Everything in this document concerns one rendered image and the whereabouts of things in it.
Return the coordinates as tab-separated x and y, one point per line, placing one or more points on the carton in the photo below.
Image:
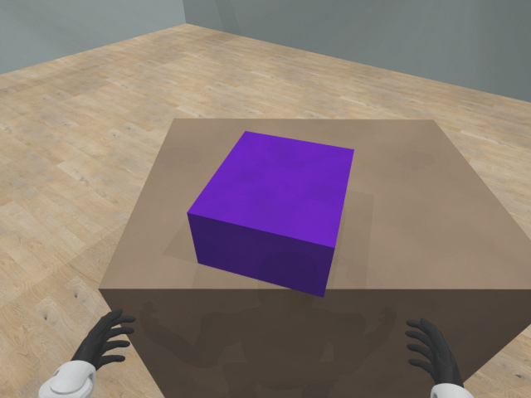
272	211

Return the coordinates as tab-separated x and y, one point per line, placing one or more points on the robot left forearm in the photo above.
75	379

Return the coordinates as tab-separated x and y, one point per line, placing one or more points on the left robot hand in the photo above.
95	344

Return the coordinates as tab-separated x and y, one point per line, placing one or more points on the pedestal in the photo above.
420	236

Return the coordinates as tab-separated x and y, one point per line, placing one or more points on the right robot hand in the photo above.
443	367

